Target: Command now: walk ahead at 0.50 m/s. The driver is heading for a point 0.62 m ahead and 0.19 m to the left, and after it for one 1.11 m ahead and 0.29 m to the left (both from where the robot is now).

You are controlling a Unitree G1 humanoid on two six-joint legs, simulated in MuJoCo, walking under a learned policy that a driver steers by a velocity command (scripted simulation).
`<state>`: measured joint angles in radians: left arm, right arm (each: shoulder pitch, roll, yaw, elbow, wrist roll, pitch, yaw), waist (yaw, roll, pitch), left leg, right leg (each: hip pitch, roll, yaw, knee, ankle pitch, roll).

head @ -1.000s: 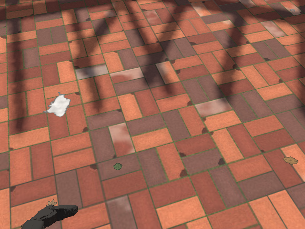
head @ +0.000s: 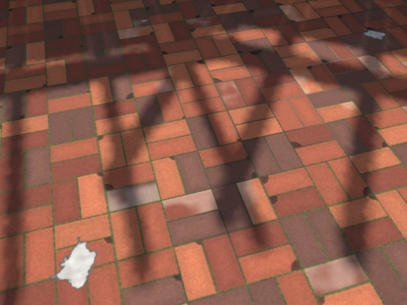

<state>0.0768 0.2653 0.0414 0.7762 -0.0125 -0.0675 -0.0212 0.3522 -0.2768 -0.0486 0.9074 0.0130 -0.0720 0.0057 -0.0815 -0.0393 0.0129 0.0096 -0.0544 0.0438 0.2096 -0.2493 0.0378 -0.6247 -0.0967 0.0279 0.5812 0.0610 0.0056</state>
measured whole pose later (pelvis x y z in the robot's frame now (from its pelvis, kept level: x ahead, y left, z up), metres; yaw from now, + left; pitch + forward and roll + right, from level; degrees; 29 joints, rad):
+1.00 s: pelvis +0.52 +0.07 +0.00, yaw +29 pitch +2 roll -1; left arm 0.00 0.29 0.06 0.75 0.01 -0.08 0.00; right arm 0.29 -0.28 -0.08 0.75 0.02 -0.01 -0.02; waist -0.06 -0.03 0.06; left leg -0.17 -0.12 -0.14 0.40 -0.24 0.09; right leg -0.63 -0.04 0.10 0.63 -0.01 0.06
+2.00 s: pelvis +0.66 +0.10 +0.00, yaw +25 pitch +2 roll +2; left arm 0.19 0.30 0.06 0.72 -0.01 0.01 0.01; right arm 0.10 -0.31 -0.09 0.72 0.00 0.02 -0.06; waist 0.02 0.02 0.05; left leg -0.53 -0.01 -0.05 1.11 -0.43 -0.08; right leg -0.29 0.05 0.05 0.47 -0.22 -0.07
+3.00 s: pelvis +0.66 +0.10 -0.01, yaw +12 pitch -2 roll +0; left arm 0.22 0.23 0.02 0.82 0.01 0.00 0.01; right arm 0.19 -0.27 -0.04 0.90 -0.01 0.00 -0.03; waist -0.01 0.00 0.04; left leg -0.20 0.03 -0.05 0.49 -0.25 -0.05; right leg -0.17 0.03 0.06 0.51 -0.31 -0.01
